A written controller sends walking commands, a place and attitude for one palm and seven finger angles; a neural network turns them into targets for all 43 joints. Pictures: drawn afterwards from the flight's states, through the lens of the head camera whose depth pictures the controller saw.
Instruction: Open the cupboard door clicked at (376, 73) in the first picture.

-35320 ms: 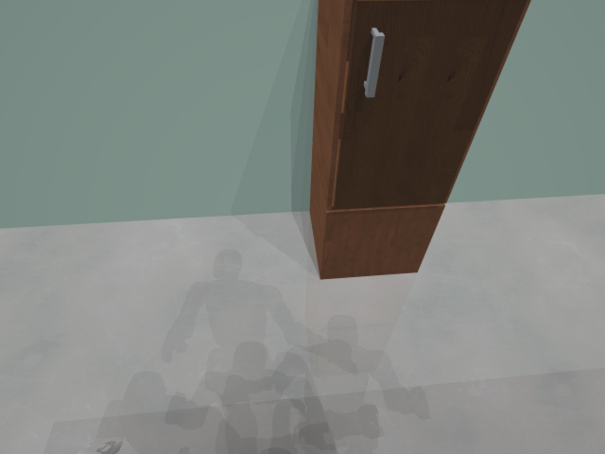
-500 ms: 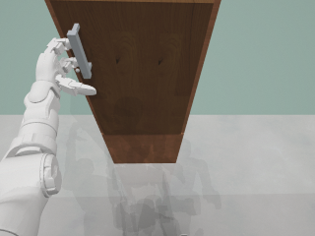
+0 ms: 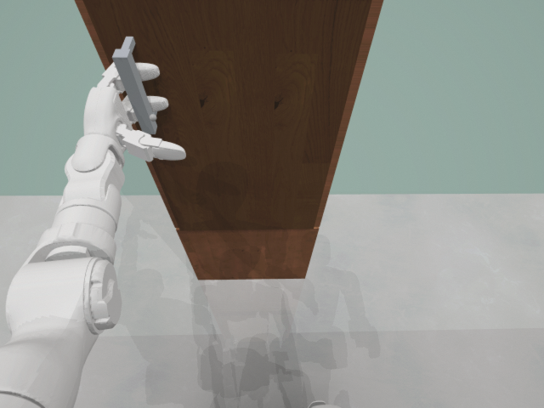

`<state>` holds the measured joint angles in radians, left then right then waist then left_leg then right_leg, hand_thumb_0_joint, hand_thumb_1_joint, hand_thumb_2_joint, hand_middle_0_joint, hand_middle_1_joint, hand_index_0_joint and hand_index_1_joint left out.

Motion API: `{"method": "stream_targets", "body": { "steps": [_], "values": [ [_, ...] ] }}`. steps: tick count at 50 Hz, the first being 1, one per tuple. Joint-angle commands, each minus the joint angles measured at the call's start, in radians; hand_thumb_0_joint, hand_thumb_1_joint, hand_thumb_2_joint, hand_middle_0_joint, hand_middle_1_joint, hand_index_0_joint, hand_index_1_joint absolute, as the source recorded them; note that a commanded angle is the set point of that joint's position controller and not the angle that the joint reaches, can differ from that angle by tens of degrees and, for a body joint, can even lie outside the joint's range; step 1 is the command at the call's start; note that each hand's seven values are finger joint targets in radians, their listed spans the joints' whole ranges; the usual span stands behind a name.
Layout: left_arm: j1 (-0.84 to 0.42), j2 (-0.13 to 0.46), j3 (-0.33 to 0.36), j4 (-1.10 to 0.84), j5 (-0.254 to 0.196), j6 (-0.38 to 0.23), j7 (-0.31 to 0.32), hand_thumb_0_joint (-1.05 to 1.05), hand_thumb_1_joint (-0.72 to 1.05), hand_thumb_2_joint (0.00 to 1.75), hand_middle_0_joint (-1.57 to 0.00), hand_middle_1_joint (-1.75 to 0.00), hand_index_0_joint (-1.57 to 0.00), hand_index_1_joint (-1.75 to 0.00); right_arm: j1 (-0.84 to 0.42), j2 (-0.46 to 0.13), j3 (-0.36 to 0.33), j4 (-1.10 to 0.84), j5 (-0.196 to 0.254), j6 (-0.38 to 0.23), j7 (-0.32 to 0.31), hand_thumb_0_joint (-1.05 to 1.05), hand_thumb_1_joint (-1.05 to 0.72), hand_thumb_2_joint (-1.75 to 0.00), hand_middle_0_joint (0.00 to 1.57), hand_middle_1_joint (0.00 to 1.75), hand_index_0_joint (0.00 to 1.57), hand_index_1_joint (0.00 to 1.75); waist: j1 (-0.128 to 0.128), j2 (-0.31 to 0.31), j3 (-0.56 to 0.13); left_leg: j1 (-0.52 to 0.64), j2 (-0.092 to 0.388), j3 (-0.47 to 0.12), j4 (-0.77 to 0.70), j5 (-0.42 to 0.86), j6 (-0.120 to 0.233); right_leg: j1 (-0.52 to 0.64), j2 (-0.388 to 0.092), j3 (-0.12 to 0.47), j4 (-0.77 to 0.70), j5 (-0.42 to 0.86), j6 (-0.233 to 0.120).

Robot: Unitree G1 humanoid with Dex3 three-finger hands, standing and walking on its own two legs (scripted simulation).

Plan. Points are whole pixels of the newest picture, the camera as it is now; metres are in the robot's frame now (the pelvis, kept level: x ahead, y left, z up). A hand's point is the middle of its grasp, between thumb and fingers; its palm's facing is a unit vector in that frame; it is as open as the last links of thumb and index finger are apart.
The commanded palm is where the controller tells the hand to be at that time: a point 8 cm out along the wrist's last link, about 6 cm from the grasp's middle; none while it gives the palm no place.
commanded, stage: slide the fingers in behind the handle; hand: left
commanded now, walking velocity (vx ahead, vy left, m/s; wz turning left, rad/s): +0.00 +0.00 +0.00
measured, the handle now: (140, 88) +0.55 +0.18 +0.15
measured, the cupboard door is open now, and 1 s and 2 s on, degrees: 0 1 47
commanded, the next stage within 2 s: close the thumb around the handle in 0.02 s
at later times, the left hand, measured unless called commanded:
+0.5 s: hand (152, 115) +0.50 +0.15 +0.14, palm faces -0.02 -1.00 +0.00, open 10.0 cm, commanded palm +0.48 +0.20 +0.15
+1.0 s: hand (151, 117) +0.50 +0.15 +0.14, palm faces -0.02 -1.00 +0.00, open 5.5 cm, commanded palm +0.46 +0.20 +0.15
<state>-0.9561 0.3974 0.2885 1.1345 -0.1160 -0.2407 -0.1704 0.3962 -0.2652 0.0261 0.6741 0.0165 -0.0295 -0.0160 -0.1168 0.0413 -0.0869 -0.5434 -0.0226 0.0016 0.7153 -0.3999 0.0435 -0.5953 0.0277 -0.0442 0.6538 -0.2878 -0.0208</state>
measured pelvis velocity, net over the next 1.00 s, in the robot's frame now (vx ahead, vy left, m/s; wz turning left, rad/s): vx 0.00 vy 0.00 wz -0.02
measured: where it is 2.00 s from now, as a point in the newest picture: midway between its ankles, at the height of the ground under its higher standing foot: outside the picture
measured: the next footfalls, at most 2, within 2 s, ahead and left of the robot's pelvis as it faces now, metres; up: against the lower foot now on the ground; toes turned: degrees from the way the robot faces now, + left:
none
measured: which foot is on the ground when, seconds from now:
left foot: down 0.00-1.00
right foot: down 0.00-1.00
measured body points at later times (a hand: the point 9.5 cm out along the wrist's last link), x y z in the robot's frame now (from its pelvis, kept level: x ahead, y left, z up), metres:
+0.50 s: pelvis +0.00 +0.00 +0.00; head +0.07 +0.00 +0.44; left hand +0.49 +0.21 +0.15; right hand +0.00 -0.27 -0.12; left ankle -0.04 +0.09 -0.72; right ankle +0.01 -0.11 -0.72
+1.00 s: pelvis +0.00 +0.00 +0.00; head +0.07 +0.00 +0.44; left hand +0.49 +0.21 +0.14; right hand +0.01 -0.26 -0.12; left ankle -0.04 +0.09 -0.72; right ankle +0.01 -0.11 -0.72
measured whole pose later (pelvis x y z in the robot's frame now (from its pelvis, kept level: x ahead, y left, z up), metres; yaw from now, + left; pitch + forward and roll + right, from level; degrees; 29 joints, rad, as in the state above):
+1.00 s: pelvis +0.00 +0.00 +0.00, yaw -1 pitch +13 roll -2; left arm -0.94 0.43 0.33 1.14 -0.11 -0.24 -0.19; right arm 0.41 -0.27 0.03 0.66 0.02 -0.03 -0.03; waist -0.14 0.04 -0.09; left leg -0.55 -0.01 0.01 0.72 -0.40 0.04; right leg -0.60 0.04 -0.03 0.65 -0.28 -0.02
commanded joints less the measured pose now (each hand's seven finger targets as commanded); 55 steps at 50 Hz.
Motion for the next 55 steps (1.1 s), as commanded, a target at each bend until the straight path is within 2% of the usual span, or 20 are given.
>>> {"method": "stream_targets", "body": {
  "steps": [1,6,8,10,12,14,16,20,21,24,27,29,31,36,41,44,46,50,54,55],
  "values": [
    [-0.545,0.217,0.025,-0.202,-0.005,-0.068,-0.007,0.0,-0.5,0.3,-0.3,-1.2,-0.3,-1.2,0.119,-0.165,-0.055,-0.054,-0.001,-0.023,-0.015,0.0,-0.9,-0.9,0.2,0.3,0.2,0.3,-0.039,0.023,-0.383,0.191,0.027,-0.051,-0.059,0.443,-0.027,0.194,0.009,0.022,-0.036,0.35,-0.005],
    [-0.548,0.223,0.027,-0.215,-0.003,-0.073,-0.007,0.0,-0.5,0.3,-0.3,-1.2,-0.3,-1.2,0.131,-0.167,-0.055,-0.05,-0.003,-0.026,-0.016,0.0,-0.9,-0.9,0.2,0.3,0.2,0.3,-0.041,0.036,-0.421,0.214,0.029,-0.055,-0.059,0.454,-0.029,0.195,0.01,0.021,-0.036,0.35,-0.005],
    [-0.531,0.224,0.029,-0.192,-0.009,-0.066,-0.013,0.0,-0.39,0.35,-0.31,-1.21,-0.31,-1.21,0.13,-0.167,-0.052,-0.053,-0.002,-0.025,-0.017,0.0,-0.9,-0.9,0.2,0.3,0.2,0.3,-0.043,0.008,-0.398,0.175,0.025,-0.046,-0.064,0.419,-0.024,0.215,0.009,0.024,-0.042,0.351,-0.004],
    [-0.548,0.23,0.026,-0.204,-0.008,-0.073,-0.019,0.0,-0.28,0.4,-0.32,-1.22,-0.32,-1.22,0.131,-0.168,-0.052,-0.055,-0.001,-0.026,-0.017,0.0,-0.9,-0.9,0.2,0.3,0.2,0.3,-0.045,0.032,-0.393,0.172,0.025,-0.047,-0.069,0.411,-0.023,0.215,0.008,0.024,-0.042,0.346,-0.005],
    [-0.504,0.269,0.059,-0.173,-0.002,-0.067,-0.02,0.0,-0.16,0.44,-0.32,-1.24,-0.32,-1.24,0.132,-0.172,-0.051,-0.06,-0.001,-0.024,-0.019,0.0,-0.9,-0.9,0.2,0.3,0.2,0.3,-0.03,0.019,-0.378,0.138,0.022,-0.039,-0.07,0.382,-0.019,0.231,0.008,0.03,-0.044,0.34,-0.007],
    [-0.541,0.248,0.037,-0.208,-0.003,-0.073,-0.022,0.0,-0.05,0.49,-0.33,-1.25,-0.33,-1.25,0.133,-0.169,-0.052,-0.061,-0.001,-0.024,-0.019,0.0,-0.9,-0.9,0.2,0.3,0.2,0.3,-0.039,0.033,-0.389,0.15,0.02,-0.038,-0.07,0.395,-0.017,0.237,0.007,0.03,-0.042,0.353,-0.007],
    [-0.504,0.296,0.078,-0.197,-0.003,-0.074,-0.022,0.0,0.06,0.54,-0.34,-1.26,-0.34,-1.26,0.134,-0.174,-0.054,-0.063,0.0,-0.023,-0.02,0.0,-0.9,-0.9,0.2,0.3,0.2,0.3,-0.028,0.028,-0.401,0.149,0.022,-0.036,-0.068,0.397,-0.017,0.246,0.008,0.033,-0.043,0.357,-0.007],
    [-0.506,0.221,0.019,-0.205,-0.01,-0.073,-0.03,0.0,0.28,0.64,-0.36,-1.28,-0.36,-1.28,0.128,-0.166,-0.052,-0.067,0.003,-0.027,-0.018,0.0,-0.9,-0.9,0.2,0.3,0.2,0.3,-0.04,0.046,-0.374,0.164,0.026,-0.037,-0.072,0.39,-0.02,0.21,0.01,0.025,-0.047,0.332,-0.006],
    [-0.505,0.265,0.057,-0.198,-0.009,-0.072,-0.026,0.0,0.34,0.66,-0.36,-1.29,-0.36,-1.29,0.137,-0.173,-0.055,-0.062,0.0,-0.025,-0.02,0.0,-0.9,-0.9,0.2,0.3,0.2,0.3,-0.034,0.024,-0.378,0.155,0.027,-0.041,-0.073,0.385,-0.02,0.219,0.01,0.025,-0.046,0.329,-0.006],
    [-0.524,0.283,0.062,-0.191,-0.005,-0.064,-0.025,0.0,0.51,0.73,-0.37,-1.31,-0.37,-1.31,0.136,-0.176,-0.054,-0.064,0.002,-0.023,-0.023,0.0,-0.9,-0.9,0.2,0.3,0.2,0.3,-0.041,0.016,-0.373,0.136,0.023,-0.032,-0.073,0.361,-0.013,0.236,0.007,0.032,-0.05,0.332,-0.006],
    [-0.511,0.29,0.07,-0.208,-0.002,-0.069,-0.026,0.0,0.68,0.8,-0.38,-1.33,-0.38,-1.33,0.136,-0.172,-0.054,-0.068,0.001,-0.026,-0.022,0.0,-0.9,-0.9,0.2,0.3,0.2,0.3,-0.029,0.026,-0.403,0.141,0.022,-0.033,-0.073,0.382,-0.015,0.252,0.007,0.033,-0.042,0.351,-0.006],
    [-0.511,0.252,0.043,-0.23,-0.009,-0.073,-0.029,0.0,0.79,0.85,-0.39,-1.34,-0.39,-1.34,0.134,-0.169,-0.052,-0.074,-0.001,-0.027,-0.02,0.0,-0.9,-0.9,0.2,0.3,0.2,0.3,-0.032,0.053,-0.415,0.177,0.023,-0.035,-0.069,0.434,-0.019,0.241,0.008,0.029,-0.039,0.374,-0.007],
    [-0.471,0.279,0.072,-0.208,-0.01,-0.069,-0.032,0.0,0.9,0.9,-0.4,-1.35,-0.4,-1.35,0.133,-0.17,-0.053,-0.071,0.001,-0.025,-0.02,0.0,-0.9,-0.9,0.2,0.3,0.2,0.3,-0.022,0.035,-0.414,0.169,0.026,-0.032,-0.064,0.441,-0.02,0.247,0.01,0.031,-0.039,0.383,-0.005],
    [-0.498,0.288,0.072,-0.184,-0.006,-0.054,-0.031,0.0,0.9,0.9,-0.4,-1.35,-0.4,-1.35,0.132,-0.173,-0.051,-0.072,0.002,-0.019,-0.023,0.0,-0.9,-0.9,0.2,0.3,0.2,0.3,-0.033,0.009,-0.361,0.122,0.022,-0.03,-0.075,0.384,-0.015,0.247,0.007,0.032,-0.044,0.36,-0.004],
    [-0.498,0.281,0.078,-0.208,-0.013,-0.067,-0.031,0.0,0.9,0.9,-0.4,-1.35,-0.4,-1.35,0.131,-0.168,-0.052,-0.074,0.0,-0.021,-0.023,0.0,-0.9,-0.9,0.2,0.3,0.2,0.3,-0.028,0.037,-0.407,0.166,0.025,-0.034,-0.064,0.427,-0.02,0.237,0.009,0.031,-0.039,0.37,-0.005],
    [-0.496,0.308,0.096,-0.207,-0.017,-0.068,-0.029,0.0,0.9,0.9,-0.4,-1.35,-0.4,-1.35,0.132,-0.172,-0.052,-0.075,0.001,-0.019,-0.025,0.0,-0.9,-0.9,0.2,0.3,0.2,0.3,-0.029,-0.003,-0.41,0.146,0.024,-0.03,-0.067,0.416,-0.016,0.267,0.008,0.033,-0.039,0.383,-0.004],
    [-0.506,0.267,0.062,-0.215,-0.01,-0.072,-0.03,0.0,0.9,0.9,-0.4,-1.35,-0.4,-1.35,0.127,-0.167,-0.051,-0.073,0.001,-0.022,-0.023,0.0,-0.9,-0.9,0.2,0.3,0.2,0.3,-0.033,0.039,-0.392,0.17,0.027,-0.037,-0.068,0.429,-0.022,0.227,0.009,0.027,-0.037,0.366,-0.006],
    [-0.429,0.253,0.064,-0.277,-0.017,-0.08,-0.026,0.0,0.9,0.9,-0.4,-1.35,-0.4,-1.35,0.121,-0.167,-0.056,-0.087,0.0,-0.021,-0.015,0.0,-0.9,-0.9,0.2,0.3,0.2,0.3,-0.001,0.073,-0.453,0.234,0.033,-0.043,-0.06,0.53,-0.032,0.236,0.012,0.025,-0.031,0.393,-0.008],
    [-0.29,0.211,0.057,-0.317,-0.039,-0.061,-0.032,0.0,0.9,0.9,-0.4,-1.35,-0.4,-1.35,0.103,-0.164,-0.059,-0.11,0.005,-0.016,-0.01,0.0,-0.9,-0.9,0.2,0.3,0.2,0.3,0.022,-0.005,-0.444,0.207,0.035,-0.032,-0.075,0.55,-0.027,0.306,0.014,0.019,-0.038,0.434,-0.01],
    [-0.26,0.212,0.061,-0.363,-0.043,-0.058,-0.035,0.0,0.9,0.9,-0.4,-1.35,-0.4,-1.35,0.091,-0.163,-0.062,-0.117,0.008,-0.015,-0.01,0.0,-0.9,-0.9,0.2,0.3,0.2,0.3,0.032,0.017,-0.454,0.219,0.036,-0.028,-0.077,0.575,-0.028,0.322,0.013,0.022,-0.036,0.457,-0.01]
  ]
}}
